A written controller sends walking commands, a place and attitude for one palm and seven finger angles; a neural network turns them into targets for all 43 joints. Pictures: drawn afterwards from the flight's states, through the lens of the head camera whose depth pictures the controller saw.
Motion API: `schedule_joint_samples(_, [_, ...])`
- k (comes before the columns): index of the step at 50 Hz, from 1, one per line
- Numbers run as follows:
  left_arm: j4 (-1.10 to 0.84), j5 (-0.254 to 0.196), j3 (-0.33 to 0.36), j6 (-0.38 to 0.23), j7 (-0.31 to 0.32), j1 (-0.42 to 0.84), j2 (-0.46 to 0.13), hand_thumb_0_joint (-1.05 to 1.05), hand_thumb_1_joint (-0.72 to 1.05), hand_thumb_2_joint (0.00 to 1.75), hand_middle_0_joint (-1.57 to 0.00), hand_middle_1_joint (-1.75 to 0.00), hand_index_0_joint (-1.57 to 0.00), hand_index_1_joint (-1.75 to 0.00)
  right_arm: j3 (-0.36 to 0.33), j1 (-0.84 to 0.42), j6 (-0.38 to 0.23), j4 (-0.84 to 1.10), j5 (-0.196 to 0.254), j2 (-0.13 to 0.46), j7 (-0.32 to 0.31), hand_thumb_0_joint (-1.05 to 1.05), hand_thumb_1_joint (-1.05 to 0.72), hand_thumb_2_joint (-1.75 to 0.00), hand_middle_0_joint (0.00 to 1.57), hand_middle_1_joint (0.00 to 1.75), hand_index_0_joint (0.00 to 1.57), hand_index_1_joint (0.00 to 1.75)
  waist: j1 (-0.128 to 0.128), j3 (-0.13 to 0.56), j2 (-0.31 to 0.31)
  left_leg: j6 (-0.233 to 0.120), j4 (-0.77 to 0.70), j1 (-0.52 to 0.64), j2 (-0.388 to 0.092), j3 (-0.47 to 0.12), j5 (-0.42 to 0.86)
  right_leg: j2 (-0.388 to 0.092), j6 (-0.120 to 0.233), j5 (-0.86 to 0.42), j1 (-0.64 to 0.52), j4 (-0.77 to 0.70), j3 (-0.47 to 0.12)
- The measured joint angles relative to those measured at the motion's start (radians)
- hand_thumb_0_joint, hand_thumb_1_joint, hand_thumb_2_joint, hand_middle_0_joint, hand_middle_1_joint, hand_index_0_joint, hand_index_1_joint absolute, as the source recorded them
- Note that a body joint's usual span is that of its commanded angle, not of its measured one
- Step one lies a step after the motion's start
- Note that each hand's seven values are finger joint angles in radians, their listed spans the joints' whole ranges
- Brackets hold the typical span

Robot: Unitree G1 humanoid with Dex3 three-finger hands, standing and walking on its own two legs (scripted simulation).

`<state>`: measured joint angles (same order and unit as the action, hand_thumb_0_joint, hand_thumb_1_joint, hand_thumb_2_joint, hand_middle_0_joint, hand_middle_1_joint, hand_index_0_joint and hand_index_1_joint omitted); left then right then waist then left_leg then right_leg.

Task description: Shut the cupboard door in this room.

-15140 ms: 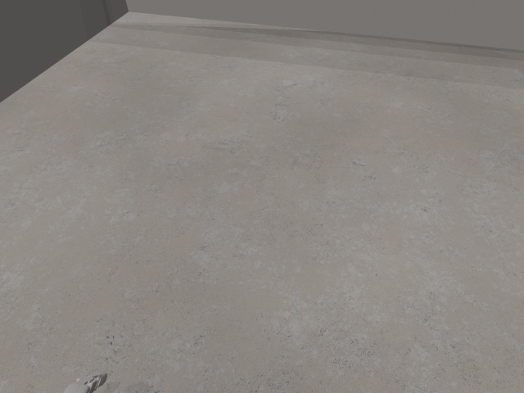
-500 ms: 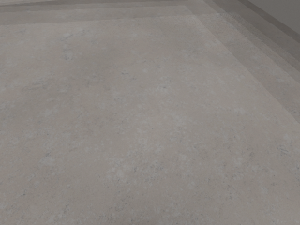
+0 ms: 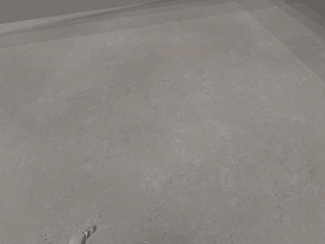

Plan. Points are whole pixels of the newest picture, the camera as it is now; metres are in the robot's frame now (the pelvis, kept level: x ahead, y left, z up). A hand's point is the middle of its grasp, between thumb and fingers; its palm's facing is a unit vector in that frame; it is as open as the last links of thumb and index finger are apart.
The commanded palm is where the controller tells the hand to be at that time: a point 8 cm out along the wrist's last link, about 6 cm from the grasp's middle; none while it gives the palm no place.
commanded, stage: turn or walk to find it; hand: left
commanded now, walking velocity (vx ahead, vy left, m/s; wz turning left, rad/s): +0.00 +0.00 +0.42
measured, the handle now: out of the picture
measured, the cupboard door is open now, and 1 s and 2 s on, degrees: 92 92 92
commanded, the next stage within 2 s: stand and wait in 1.18 s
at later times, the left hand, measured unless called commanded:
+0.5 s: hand out of the picture -0.08 +0.23 -0.18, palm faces +0.32 -0.92 -0.25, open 7.3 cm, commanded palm none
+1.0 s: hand out of the picture -0.03 +0.23 -0.14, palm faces +0.40 -0.87 -0.28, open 7.4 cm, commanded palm none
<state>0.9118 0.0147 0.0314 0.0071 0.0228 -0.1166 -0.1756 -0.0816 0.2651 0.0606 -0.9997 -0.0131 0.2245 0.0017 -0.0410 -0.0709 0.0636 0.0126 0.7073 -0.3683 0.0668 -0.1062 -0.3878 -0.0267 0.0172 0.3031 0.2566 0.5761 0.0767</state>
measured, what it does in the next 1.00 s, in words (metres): steps on the spot, turning left: left foot, then right foot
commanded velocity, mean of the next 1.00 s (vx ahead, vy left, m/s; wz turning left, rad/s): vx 0.00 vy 0.00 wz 0.42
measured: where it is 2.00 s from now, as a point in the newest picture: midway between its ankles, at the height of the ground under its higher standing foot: outside the picture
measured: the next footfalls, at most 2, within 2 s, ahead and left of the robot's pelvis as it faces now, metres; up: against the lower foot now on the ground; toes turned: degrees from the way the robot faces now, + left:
left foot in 0.48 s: -0.04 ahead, +0.14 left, +0.00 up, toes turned +18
right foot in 1.00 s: +0.02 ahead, -0.09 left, +0.00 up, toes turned +21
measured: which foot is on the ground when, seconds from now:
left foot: up 0.00-0.46, down 0.48-1.00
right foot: down 0.00-0.48, up 0.50-0.98, down 1.00-1.00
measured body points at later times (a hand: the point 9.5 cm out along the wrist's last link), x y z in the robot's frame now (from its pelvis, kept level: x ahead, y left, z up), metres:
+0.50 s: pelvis -0.04 +0.02 -0.01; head -0.01 +0.04 +0.44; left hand -0.10 +0.27 -0.16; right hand +0.12 -0.20 -0.14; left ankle -0.07 +0.13 -0.74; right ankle +0.00 -0.10 -0.73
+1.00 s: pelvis -0.06 -0.01 +0.00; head -0.02 -0.02 +0.45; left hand -0.05 +0.27 -0.12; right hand +0.06 -0.22 -0.16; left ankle -0.07 +0.13 -0.73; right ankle -0.02 -0.10 -0.73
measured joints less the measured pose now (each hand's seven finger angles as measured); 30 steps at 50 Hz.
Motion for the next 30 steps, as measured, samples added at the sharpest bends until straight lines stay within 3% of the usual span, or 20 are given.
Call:
schedule_joint_samples(2, [-0.002, 0.000, -0.003, -0.002, 0.002, -0.020, 0.013, 0.00, 0.91, 0.89, -0.20, -0.30, -0.20, -0.30, -0.009, 0.005, 0.013, -0.007, -0.005, 0.009, 0.004, 0.01, -0.91, -0.90, 0.20, 0.30, 0.20, 0.30, 0.002, 0.005, -0.004, 0.006, 0.199, -0.064, 0.005, 0.022, -0.056, -0.016, 0.022, 0.001, -0.015, -0.015, 0.019])
schedule_joint_samples(5, [0.010, -0.003, -0.004, 0.002, 0.004, -0.050, 0.025, 0.01, 0.91, 0.89, -0.20, -0.30, -0.21, -0.30, -0.017, 0.008, 0.017, -0.012, -0.008, 0.024, 0.011, 0.01, -0.91, -0.90, 0.20, 0.30, 0.19, 0.30, 0.003, 0.007, -0.005, 0.023, 0.396, -0.117, -0.025, 0.045, -0.005, -0.029, 0.026, -0.021, -0.045, -0.063, 0.045])
schedule_joint_samples(10, [0.031, -0.002, -0.004, -0.006, 0.005, -0.092, 0.034, 0.01, 0.91, 0.89, -0.20, -0.30, -0.21, -0.30, -0.020, 0.008, 0.021, -0.020, -0.008, 0.036, 0.013, 0.01, -0.91, -0.90, 0.20, 0.30, 0.19, 0.30, 0.011, 0.008, -0.012, 0.054, 0.466, -0.116, -0.079, 0.046, 0.049, -0.044, 0.031, -0.036, -0.068, -0.096, 0.098])
schedule_joint_samples(14, [0.044, 0.005, 0.003, -0.008, 0.006, -0.119, 0.024, 0.01, 0.92, 0.89, -0.20, -0.30, -0.21, -0.30, -0.015, -0.012, 0.028, -0.027, -0.007, 0.034, 0.011, 0.01, -0.91, -0.90, 0.20, 0.30, 0.19, 0.30, 0.031, 0.004, -0.026, 0.065, 0.399, -0.075, -0.105, 0.060, 0.018, -0.061, 0.028, -0.034, -0.063, -0.089, 0.133])
schedule_joint_samples(20, [0.067, 0.016, 0.013, -0.001, 0.001, -0.146, -0.009, 0.01, 0.91, 0.89, -0.20, -0.30, -0.21, -0.30, 0.004, -0.083, 0.016, -0.009, 0.003, 0.021, 0.010, 0.01, -0.92, -0.90, 0.20, 0.30, 0.19, 0.30, 0.069, -0.015, -0.060, 0.052, 0.137, 0.029, -0.110, 0.127, -0.063, -0.101, 0.008, -0.025, -0.032, -0.046, 0.176])
schedule_joint_samples(22, [0.076, 0.016, 0.019, 0.003, -0.001, -0.152, -0.026, 0.01, 0.91, 0.89, -0.20, -0.30, -0.21, -0.30, 0.011, -0.108, 0.006, 0.005, 0.007, 0.015, 0.009, 0.01, -0.92, -0.90, 0.20, 0.30, 0.19, 0.30, 0.078, -0.019, -0.072, 0.044, 0.038, 0.069, -0.103, 0.151, -0.047, -0.115, -0.004, -0.017, -0.017, -0.018, 0.191])
schedule_joint_samples(24, [0.084, 0.011, 0.025, 0.010, -0.001, -0.162, -0.042, 0.01, 0.91, 0.89, -0.20, -0.30, -0.21, -0.30, 0.017, -0.125, -0.011, 0.023, 0.008, 0.012, 0.011, 0.01, -0.91, -0.90, 0.20, 0.30, 0.19, 0.30, 0.080, -0.015, -0.078, 0.033, -0.109, 0.128, -0.098, 0.171, 0.051, -0.130, -0.022, 0.003, 0.005, 0.032, 0.209])
schedule_joint_samples(26, [0.094, 0.004, 0.033, 0.030, 0.000, -0.161, -0.068, 0.01, 0.91, 0.89, -0.20, -0.30, -0.21, -0.30, 0.021, -0.144, -0.028, 0.033, 0.005, -0.007, 0.011, 0.00, -0.91, -0.90, 0.20, 0.30, 0.19, 0.30, 0.089, -0.021, -0.114, -0.013, -0.119, 0.131, -0.071, 0.180, 0.073, -0.149, -0.049, 0.093, 0.051, 0.141, 0.155])
schedule_joint_samples(28, [0.103, 0.005, 0.037, 0.053, 0.003, -0.158, -0.081, 0.01, 0.91, 0.89, -0.20, -0.30, -0.20, -0.30, 0.031, -0.150, -0.035, 0.043, 0.001, -0.020, 0.011, 0.00, -0.91, -0.90, 0.20, 0.30, 0.19, 0.30, 0.094, -0.016, -0.120, -0.041, -0.120, 0.136, -0.069, 0.176, 0.064, -0.121, -0.065, 0.191, 0.106, 0.288, 0.080])
schedule_joint_samples(30, [0.111, 0.006, 0.039, 0.064, 0.000, -0.148, -0.085, 0.01, 0.91, 0.89, -0.20, -0.30, -0.20, -0.30, 0.037, -0.146, -0.037, 0.047, -0.002, -0.028, 0.003, 0.00, -0.91, -0.90, 0.20, 0.30, 0.19, 0.30, 0.088, -0.004, -0.110, -0.050, -0.157, 0.149, -0.069, 0.160, 0.081, -0.098, -0.076, 0.183, 0.149, 0.404, 0.035])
